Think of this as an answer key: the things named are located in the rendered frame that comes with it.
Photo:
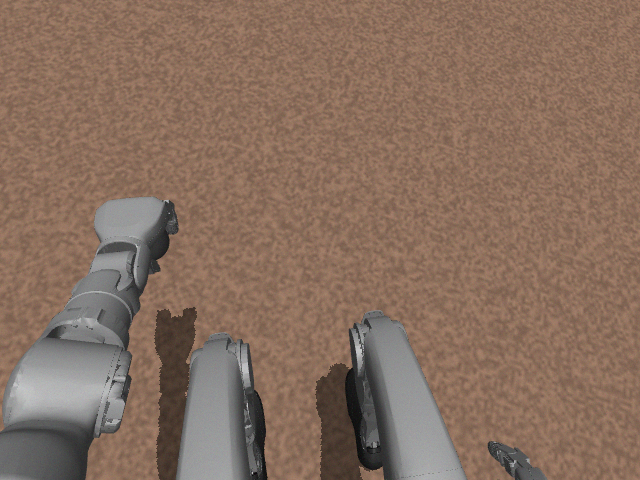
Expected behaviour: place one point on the left robot arm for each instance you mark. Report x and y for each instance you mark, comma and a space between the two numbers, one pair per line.
72, 384

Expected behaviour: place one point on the right robot foot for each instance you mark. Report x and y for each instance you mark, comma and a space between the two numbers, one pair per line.
369, 457

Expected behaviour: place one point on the left robot foot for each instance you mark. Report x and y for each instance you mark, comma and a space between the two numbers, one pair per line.
259, 439

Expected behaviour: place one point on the right robot hand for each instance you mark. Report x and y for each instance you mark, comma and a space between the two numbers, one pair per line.
516, 463

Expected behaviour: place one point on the ball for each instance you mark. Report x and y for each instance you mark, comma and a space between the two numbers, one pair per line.
161, 246

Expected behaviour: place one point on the left robot hand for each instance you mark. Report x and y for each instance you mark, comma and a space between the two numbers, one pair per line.
142, 218

